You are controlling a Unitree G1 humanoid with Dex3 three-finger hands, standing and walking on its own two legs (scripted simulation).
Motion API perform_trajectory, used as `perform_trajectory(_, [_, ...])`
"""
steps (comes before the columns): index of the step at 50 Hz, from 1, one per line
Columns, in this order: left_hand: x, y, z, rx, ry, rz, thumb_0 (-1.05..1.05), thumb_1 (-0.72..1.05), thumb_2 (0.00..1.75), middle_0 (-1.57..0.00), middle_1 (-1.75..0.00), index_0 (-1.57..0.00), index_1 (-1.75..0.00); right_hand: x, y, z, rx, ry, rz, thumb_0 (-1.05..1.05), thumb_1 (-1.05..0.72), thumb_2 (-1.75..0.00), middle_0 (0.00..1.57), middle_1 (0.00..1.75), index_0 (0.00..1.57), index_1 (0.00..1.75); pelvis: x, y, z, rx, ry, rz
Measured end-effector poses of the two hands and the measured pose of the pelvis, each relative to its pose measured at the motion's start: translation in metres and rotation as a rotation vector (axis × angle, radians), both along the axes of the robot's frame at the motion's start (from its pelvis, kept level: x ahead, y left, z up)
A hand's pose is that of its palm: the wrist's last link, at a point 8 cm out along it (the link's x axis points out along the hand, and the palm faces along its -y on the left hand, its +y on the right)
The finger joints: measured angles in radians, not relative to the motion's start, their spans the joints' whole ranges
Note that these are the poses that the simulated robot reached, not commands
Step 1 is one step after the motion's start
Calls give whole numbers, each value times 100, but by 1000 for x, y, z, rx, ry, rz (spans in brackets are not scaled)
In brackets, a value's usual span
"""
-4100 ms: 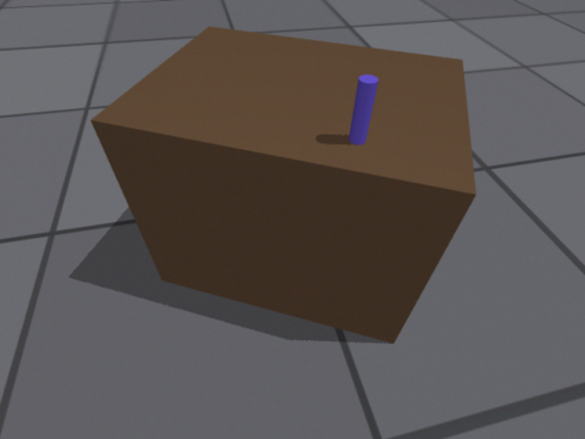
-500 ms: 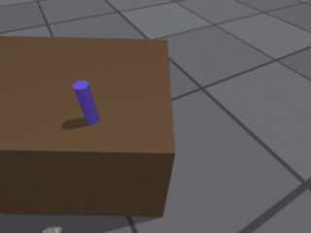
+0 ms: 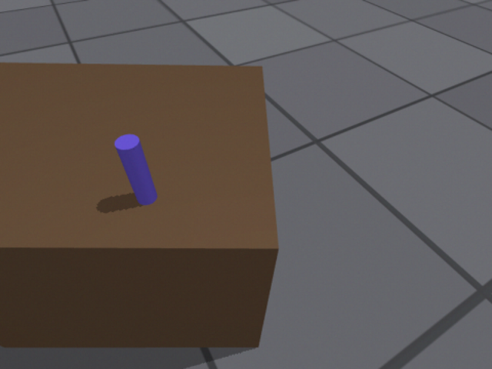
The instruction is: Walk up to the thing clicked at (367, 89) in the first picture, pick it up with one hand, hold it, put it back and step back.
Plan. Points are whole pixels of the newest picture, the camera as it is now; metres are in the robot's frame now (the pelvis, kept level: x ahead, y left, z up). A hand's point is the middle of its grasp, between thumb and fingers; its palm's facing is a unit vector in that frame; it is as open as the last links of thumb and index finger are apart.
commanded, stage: walk up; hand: left
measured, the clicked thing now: (138, 172) +0.46 +0.23 +0.05
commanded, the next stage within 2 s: stand in 0.02 s
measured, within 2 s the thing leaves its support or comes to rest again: neither
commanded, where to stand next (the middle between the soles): +0.04 -0.01 m, yaw +3 degrees
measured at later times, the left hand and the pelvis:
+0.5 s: hand out of the picture +0.07 +0.25 -0.15, palm faces -0.01 -0.94 -0.35, open 7.4 cm; pelvis -0.02 +0.00 +0.00, yaw +1 degrees
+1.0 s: hand out of the picture +0.04 +0.25 -0.15, palm faces -0.01 -0.94 -0.34, open 7.4 cm; pelvis -0.03 +0.00 +0.00, yaw +2 degrees
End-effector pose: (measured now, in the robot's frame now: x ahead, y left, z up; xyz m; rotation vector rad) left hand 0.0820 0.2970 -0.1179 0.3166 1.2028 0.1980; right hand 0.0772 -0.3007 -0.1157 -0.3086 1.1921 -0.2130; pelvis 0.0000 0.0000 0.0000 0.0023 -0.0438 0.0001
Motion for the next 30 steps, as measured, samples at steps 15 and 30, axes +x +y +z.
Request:
perform_trajectory(15, [-4, -1, 4, 3, 0, -2, 1, 90, 90, -21, -30, -20, -30, 2, 4, 2, 7, 7, 14, 1, -91, -89, 20, 30, 20, 30, -8, 0, 4, -1, 4, 13])
perform_trajectory(30, [-33, -2, 6, 5, 5, 14, 1, 90, 90, -21, -30, -20, -30, -18, 1, 2, 13, 12, 22, 1, -91, -89, 20, 30, 20, 30, -22, -4, 5, -1, -9, 21])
